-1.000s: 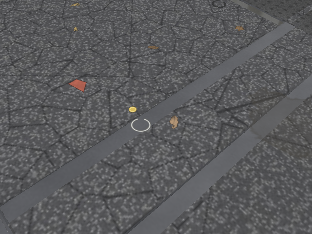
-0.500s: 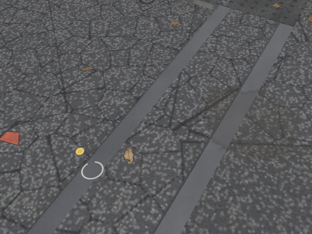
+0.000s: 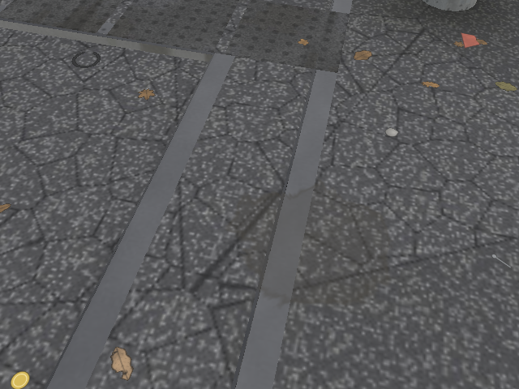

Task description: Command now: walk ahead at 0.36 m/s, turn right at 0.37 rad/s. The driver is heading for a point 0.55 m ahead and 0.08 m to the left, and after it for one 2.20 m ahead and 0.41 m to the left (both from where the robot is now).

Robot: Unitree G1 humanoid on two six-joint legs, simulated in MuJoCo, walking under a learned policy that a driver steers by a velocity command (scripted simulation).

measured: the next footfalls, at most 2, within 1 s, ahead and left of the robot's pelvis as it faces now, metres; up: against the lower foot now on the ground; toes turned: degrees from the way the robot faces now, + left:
right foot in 0.22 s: +0.13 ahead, -0.13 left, +0.00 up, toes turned -3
left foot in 0.70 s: +0.44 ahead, +0.07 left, +0.00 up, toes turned +13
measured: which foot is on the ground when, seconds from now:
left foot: down 0.00-0.22, up 0.24-0.68, down 0.70-1.00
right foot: up 0.00-0.20, down 0.22-0.72, up 0.74-1.00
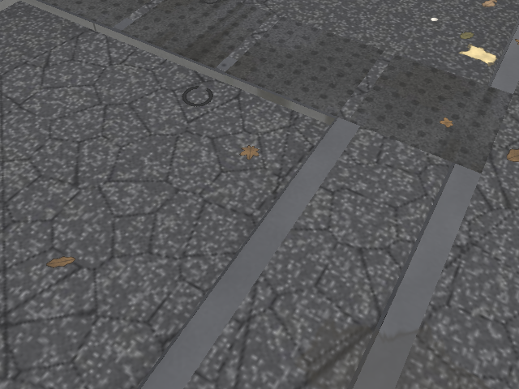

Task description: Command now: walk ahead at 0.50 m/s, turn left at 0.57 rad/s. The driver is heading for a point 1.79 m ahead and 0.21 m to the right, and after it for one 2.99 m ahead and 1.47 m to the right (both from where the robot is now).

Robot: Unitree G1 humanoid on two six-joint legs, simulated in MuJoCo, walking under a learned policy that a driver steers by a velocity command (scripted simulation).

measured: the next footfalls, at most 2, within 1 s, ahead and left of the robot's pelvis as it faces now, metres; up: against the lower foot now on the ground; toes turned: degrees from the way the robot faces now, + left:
right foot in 0.22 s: +0.30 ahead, -0.13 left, +0.00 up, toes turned +6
left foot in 0.68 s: +0.47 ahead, +0.07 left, +0.00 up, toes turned +9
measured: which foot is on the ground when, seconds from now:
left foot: down 0.00-0.22, up 0.24-0.66, down 0.68-1.00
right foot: up 0.00-0.20, down 0.22-0.70, up 0.72-0.98, down 1.00-1.00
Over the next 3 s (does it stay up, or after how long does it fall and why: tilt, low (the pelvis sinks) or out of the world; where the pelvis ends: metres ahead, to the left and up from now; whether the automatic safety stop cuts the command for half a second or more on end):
stays up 1.19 -0.03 -0.05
